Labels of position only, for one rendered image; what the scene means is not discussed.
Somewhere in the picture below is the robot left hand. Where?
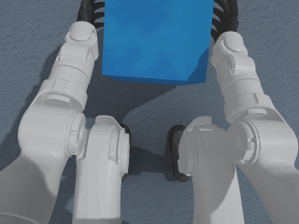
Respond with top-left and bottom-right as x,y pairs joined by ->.
77,0 -> 105,29

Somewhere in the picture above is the robot right upper arm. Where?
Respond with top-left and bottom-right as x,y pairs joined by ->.
223,119 -> 299,224

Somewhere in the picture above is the robot right shin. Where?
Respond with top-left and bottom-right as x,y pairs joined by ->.
178,116 -> 227,176

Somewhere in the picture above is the robot left upper arm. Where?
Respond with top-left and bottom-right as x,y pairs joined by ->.
0,104 -> 87,224

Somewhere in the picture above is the robot right hand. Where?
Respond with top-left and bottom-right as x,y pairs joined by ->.
210,0 -> 239,44

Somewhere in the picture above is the robot left forearm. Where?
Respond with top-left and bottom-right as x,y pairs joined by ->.
18,21 -> 99,147

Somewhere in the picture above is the left robot foot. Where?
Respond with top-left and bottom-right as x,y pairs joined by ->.
119,123 -> 131,182

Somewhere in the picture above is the robot right forearm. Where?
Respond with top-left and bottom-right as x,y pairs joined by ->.
210,31 -> 298,145

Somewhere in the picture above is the carton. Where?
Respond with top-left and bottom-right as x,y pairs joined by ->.
102,0 -> 214,86

